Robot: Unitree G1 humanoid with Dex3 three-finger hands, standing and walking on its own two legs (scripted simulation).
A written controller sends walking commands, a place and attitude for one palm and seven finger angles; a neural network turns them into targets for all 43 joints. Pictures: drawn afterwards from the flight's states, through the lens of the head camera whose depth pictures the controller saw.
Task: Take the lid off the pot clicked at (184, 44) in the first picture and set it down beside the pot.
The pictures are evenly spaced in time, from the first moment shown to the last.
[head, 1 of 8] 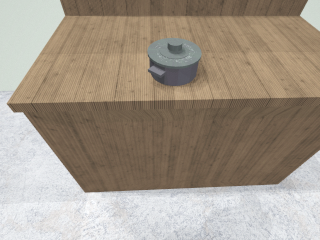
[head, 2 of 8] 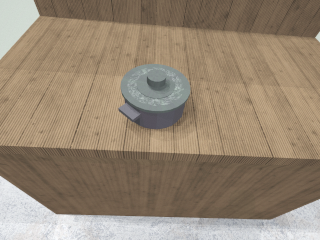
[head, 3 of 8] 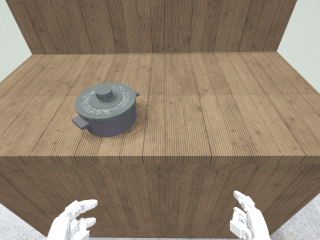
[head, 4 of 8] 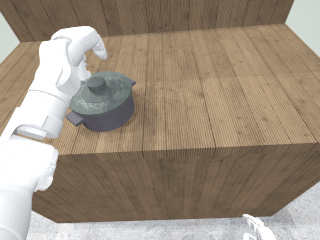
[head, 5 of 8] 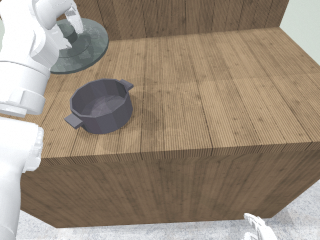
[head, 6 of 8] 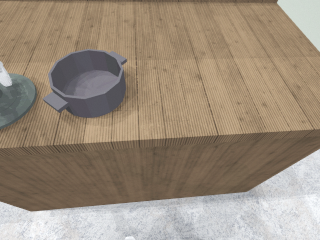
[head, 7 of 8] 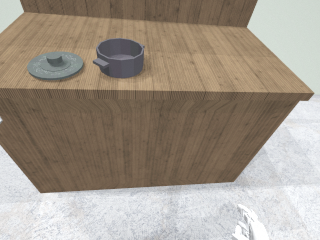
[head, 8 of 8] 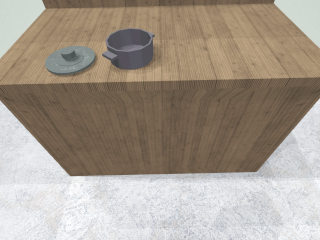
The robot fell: no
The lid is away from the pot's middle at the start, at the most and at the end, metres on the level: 0.00 0.24 0.23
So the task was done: yes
